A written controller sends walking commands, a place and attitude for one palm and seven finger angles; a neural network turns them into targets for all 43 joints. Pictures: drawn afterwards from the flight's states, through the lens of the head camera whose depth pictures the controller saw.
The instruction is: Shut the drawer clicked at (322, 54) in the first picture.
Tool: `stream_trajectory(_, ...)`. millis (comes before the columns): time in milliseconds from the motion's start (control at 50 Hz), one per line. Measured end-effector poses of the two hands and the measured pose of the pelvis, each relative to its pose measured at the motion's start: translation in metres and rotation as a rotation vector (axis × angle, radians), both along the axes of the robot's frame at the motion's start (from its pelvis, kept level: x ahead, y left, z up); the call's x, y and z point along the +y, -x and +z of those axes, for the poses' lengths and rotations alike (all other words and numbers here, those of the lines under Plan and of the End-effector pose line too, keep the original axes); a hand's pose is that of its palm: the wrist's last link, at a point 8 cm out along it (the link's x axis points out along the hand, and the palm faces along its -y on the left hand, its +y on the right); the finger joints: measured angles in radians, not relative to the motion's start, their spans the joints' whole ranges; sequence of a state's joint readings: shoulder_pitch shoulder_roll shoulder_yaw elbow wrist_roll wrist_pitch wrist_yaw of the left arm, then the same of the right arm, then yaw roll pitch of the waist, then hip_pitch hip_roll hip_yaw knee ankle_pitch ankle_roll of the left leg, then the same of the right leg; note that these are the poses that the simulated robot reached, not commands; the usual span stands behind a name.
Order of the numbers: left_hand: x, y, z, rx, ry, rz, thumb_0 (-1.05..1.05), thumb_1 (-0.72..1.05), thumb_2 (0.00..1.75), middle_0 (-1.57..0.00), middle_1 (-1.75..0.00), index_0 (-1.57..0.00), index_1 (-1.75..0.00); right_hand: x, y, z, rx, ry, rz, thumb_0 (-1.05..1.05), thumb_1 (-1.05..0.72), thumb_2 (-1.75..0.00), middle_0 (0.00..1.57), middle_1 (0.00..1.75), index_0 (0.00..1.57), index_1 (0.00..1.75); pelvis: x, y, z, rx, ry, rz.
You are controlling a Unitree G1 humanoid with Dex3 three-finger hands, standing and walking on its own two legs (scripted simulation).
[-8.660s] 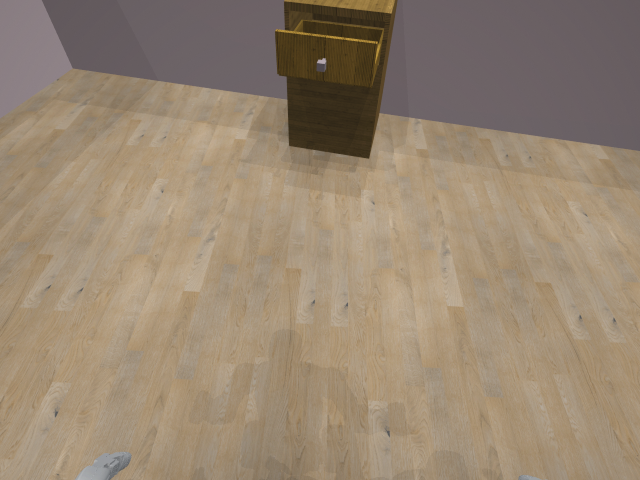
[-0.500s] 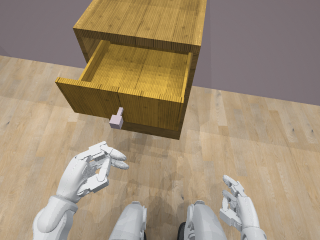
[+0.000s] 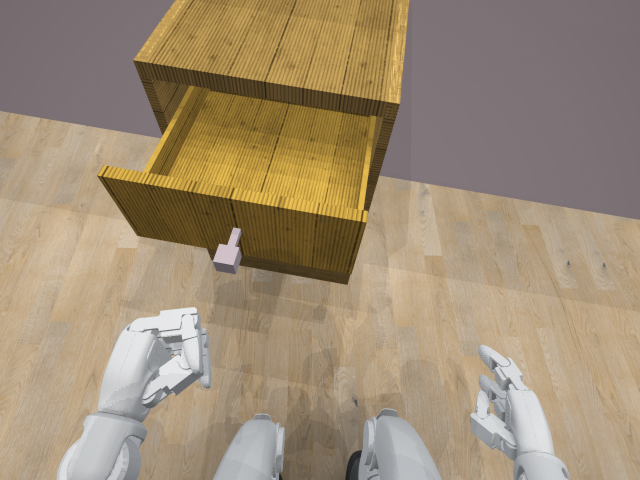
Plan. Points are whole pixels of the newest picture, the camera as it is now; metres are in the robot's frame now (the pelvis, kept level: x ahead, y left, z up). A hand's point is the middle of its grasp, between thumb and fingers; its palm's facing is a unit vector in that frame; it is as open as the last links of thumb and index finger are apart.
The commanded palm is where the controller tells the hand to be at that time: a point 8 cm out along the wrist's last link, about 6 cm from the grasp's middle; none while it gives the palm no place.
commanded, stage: raise the hand and make a fist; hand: left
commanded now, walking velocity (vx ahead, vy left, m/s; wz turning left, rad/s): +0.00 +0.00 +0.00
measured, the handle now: (230, 249) +0.44 +0.16 -0.07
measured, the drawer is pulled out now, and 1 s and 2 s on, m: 0.21 0.21 0.21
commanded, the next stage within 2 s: bring the fist close to the handle in 0.68 s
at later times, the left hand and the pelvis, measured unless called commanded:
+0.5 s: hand (204, 369) +0.24 +0.14 +0.02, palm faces -0.18 -0.98 -0.03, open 3.2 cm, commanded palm +0.22 +0.21 +0.03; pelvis +0.02 -0.01 -0.01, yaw +0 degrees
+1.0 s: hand (202, 368) +0.24 +0.15 +0.00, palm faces -0.14 -0.99 -0.03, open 3.2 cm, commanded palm +0.24 +0.20 +0.00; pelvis +0.00 -0.01 -0.02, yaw +0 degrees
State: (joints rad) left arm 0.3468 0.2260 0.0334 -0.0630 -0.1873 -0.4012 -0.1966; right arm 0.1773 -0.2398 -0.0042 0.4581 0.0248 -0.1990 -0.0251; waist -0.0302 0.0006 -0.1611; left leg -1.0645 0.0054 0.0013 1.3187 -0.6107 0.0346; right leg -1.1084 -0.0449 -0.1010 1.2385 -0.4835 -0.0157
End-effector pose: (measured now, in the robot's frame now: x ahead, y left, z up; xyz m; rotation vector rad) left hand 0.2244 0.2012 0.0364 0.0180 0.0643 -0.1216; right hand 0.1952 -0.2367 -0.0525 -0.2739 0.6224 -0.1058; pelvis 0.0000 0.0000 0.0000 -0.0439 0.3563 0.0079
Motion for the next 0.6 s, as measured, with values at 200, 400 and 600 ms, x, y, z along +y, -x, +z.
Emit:
stream_trajectory(200, -0.005, 0.007, -0.014, 0.102, -0.012, -0.045, 0.01, 0.90, 0.90, -1.37, -1.57, -1.37, -1.58, 0.017, -0.025, -0.005, 0.017, -0.055, 0.051, 0.02, -0.90, -0.90, 0.20, 0.30, 0.20, 0.30, -0.004, -0.015, 0.001, 0.018, 0.001, 0.005)
stream_trajectory(400, 0.005, 0.000, -0.002, -0.001, -0.028, 0.009, 0.01, 0.90, 0.90, -1.39, -1.60, -1.40, -1.60, 0.004, -0.017, -0.025, 0.085, -0.037, 0.026, 0.02, -0.90, -0.90, 0.20, 0.30, 0.20, 0.30, -0.008, -0.018, -0.007, 0.037, 0.004, 0.006)
stream_trajectory(600, 0.004, -0.002, -0.012, 0.086, -0.016, -0.028, 0.01, 0.90, 0.90, -1.40, -1.60, -1.40, -1.60, -0.010, -0.001, -0.023, 0.103, -0.032, -0.047, 0.02, -0.90, -0.90, 0.20, 0.30, 0.20, 0.30, -0.011, -0.016, -0.005, 0.035, -0.002, -0.005)
